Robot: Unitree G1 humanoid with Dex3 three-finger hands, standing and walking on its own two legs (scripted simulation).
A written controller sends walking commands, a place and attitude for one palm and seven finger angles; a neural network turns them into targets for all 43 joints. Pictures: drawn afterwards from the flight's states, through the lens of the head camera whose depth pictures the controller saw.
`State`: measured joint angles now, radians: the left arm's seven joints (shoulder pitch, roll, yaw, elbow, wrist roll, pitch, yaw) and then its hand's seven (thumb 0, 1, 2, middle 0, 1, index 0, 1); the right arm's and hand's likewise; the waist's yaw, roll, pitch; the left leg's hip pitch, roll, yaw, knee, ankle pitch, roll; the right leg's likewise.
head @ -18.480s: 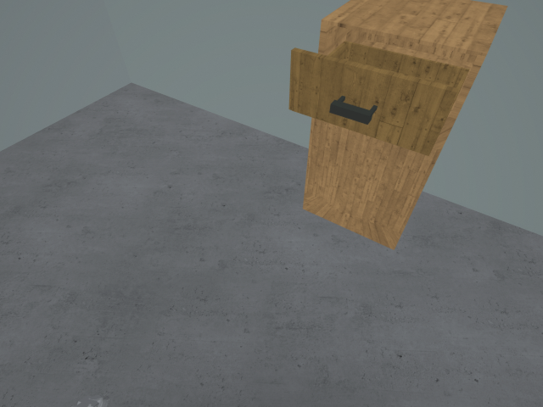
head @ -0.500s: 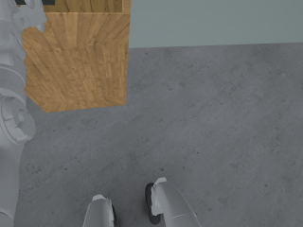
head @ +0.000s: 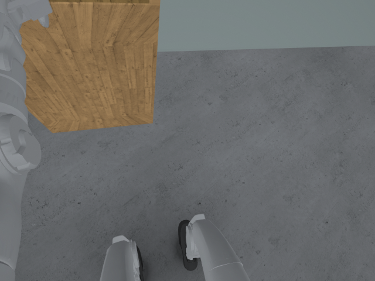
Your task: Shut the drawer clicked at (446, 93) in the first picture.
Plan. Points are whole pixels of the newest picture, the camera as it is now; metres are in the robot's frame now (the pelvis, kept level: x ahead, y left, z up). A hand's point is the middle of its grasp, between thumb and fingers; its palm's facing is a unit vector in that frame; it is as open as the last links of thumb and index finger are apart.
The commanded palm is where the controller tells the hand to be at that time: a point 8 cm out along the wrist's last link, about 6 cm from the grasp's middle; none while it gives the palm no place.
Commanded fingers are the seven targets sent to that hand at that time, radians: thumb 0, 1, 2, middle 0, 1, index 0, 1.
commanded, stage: pull the fist back off the drawer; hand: left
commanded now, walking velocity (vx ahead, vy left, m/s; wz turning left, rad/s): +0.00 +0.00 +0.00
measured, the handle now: out of the picture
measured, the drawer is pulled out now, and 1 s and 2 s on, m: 0.00 0.00 0.00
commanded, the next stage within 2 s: draw the hand back to the body in 0.28 s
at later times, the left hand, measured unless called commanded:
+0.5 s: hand (44, 4) +0.60 +0.13 +0.11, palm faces +0.00 -1.00 -0.04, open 3.2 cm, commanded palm +0.54 +0.18 +0.13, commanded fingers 0.00 0.90 0.90 -1.40 -1.60 -1.40 -1.60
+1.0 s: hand out of the picture +0.41 +0.17 +0.18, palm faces +0.09 -0.98 -0.19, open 3.2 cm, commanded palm +0.37 +0.23 +0.19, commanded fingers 0.00 0.90 0.90 -1.40 -1.60 -1.40 -1.60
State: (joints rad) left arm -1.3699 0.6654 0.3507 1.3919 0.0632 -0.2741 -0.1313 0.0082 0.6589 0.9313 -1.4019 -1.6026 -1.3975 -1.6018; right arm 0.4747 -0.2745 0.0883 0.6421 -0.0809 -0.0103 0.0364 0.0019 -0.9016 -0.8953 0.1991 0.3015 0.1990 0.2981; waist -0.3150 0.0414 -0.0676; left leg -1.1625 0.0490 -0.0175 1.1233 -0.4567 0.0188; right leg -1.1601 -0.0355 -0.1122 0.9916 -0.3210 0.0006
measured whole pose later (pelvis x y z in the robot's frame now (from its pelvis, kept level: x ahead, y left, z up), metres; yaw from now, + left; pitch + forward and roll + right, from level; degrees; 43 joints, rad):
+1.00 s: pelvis +0.07 -0.01 +0.08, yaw +1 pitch +5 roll +0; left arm -0.18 0.28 0.14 0.27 -0.11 -0.13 -0.06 0.01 0.90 0.90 -1.40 -1.60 -1.40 -1.60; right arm 0.19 -0.26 0.01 0.56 0.04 0.00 -0.03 0.01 -0.90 -0.90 0.20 0.30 0.20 0.30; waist 0.00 0.04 -0.06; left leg -0.31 0.02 0.03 0.61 -0.38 0.00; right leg -0.38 -0.04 -0.07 0.61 -0.31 0.01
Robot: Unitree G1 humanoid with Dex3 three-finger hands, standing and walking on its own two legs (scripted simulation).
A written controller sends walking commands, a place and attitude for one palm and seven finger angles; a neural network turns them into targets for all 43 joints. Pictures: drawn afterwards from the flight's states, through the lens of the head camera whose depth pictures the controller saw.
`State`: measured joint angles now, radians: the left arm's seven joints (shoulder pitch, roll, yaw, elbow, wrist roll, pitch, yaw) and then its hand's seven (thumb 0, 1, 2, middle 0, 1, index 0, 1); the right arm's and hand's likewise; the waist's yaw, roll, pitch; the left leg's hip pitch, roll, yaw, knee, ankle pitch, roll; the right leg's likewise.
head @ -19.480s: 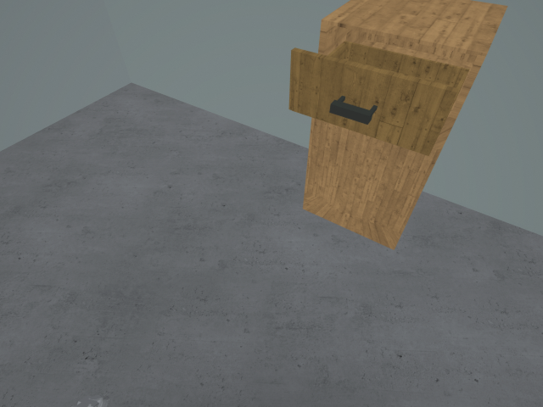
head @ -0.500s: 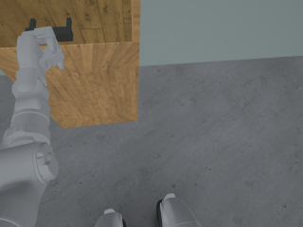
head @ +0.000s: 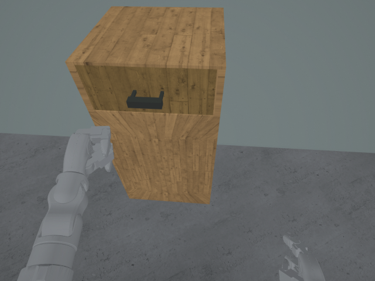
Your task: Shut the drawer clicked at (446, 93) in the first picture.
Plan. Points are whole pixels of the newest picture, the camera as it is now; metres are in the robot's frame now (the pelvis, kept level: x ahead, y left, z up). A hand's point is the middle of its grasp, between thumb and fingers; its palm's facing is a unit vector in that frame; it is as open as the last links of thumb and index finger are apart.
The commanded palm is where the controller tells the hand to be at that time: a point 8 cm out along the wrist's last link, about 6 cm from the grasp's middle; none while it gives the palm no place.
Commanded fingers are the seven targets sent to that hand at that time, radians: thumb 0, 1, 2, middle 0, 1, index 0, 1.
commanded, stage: draw the hand back to the body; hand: left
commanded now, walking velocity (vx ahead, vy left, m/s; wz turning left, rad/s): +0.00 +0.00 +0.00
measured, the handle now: (146, 98) +0.62 +0.17 +0.03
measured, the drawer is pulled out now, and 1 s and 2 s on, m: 0.00 0.00 0.00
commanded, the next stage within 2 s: step back with the hand held close in 0.76 s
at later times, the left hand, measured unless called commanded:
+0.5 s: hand (37, 209) +0.19 +0.23 +0.16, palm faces +0.37 -0.86 -0.36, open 3.2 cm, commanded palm +0.14 +0.28 +0.18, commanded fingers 0.00 0.90 0.90 -1.40 -1.60 -1.40 -1.60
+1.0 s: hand (6, 228) +0.16 +0.25 +0.18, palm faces +0.43 -0.80 -0.43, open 3.2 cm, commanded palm +0.10 +0.28 +0.19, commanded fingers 0.00 0.90 0.90 -1.40 -1.60 -1.40 -1.60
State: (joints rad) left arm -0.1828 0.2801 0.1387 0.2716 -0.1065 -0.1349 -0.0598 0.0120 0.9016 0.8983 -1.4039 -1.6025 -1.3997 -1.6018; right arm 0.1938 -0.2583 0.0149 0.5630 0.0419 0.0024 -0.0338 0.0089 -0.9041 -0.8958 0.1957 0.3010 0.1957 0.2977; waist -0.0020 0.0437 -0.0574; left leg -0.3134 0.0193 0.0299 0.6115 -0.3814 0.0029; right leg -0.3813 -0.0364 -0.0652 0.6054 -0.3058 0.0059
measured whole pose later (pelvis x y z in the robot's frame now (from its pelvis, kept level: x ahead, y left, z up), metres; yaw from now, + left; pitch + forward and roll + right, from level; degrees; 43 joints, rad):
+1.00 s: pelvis -0.03 +0.00 +0.02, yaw +1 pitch -3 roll -1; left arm 0.52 0.33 0.34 -0.46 -0.03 -0.16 0.11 0.01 0.89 0.90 -1.41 -1.60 -1.40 -1.60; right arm 0.19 -0.22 0.03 0.62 -0.01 -0.10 -0.07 0.01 -0.90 -0.90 0.20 0.30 0.20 0.30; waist 0.03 0.07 0.01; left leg -0.12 0.02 0.02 0.44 -0.27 0.00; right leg -0.15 -0.02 -0.08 0.38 -0.18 0.00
